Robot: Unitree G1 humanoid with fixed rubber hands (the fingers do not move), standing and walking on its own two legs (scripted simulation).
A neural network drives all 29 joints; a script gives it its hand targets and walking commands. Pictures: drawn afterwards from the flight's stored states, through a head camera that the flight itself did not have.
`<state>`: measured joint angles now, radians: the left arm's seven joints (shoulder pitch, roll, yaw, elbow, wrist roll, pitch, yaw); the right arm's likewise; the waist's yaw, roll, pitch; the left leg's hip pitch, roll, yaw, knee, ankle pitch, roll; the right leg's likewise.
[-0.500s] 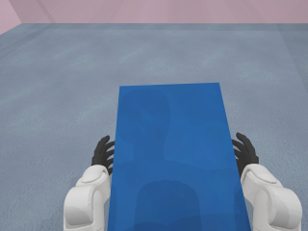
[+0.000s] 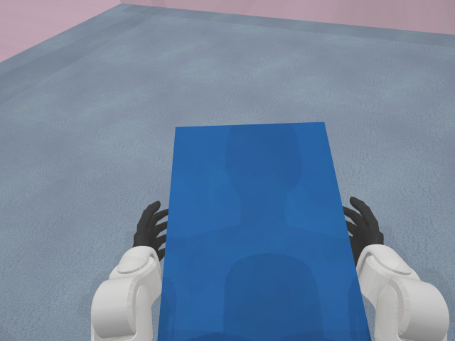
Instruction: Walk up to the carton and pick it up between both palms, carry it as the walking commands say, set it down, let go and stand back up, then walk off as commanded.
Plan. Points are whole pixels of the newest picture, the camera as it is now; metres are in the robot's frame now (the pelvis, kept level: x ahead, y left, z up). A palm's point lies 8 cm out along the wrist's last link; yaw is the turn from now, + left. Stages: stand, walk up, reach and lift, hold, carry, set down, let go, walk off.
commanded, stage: carry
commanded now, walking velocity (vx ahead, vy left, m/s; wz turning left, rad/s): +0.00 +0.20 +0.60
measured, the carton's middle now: (251, 237) +0.30 +0.00 +0.03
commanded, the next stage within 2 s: none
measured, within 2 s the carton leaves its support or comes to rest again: neither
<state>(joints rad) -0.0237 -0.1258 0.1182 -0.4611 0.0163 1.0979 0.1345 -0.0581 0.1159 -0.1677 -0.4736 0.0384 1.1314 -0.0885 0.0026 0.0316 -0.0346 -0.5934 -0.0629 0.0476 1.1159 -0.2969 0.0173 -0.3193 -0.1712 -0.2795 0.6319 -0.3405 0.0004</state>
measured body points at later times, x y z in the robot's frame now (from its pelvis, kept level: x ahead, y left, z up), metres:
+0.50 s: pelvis -0.03 +0.19 -0.01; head +0.00 +0.20 +0.44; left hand +0.18 +0.43 +0.05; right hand +0.27 +0.11 +0.05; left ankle +0.05 +0.22 -0.73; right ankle -0.02 +0.12 -0.73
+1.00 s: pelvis -0.10 +0.39 -0.02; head -0.08 +0.42 +0.43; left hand +0.03 +0.67 +0.04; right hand +0.21 +0.40 +0.05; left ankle -0.07 +0.46 -0.73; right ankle -0.11 +0.26 -0.67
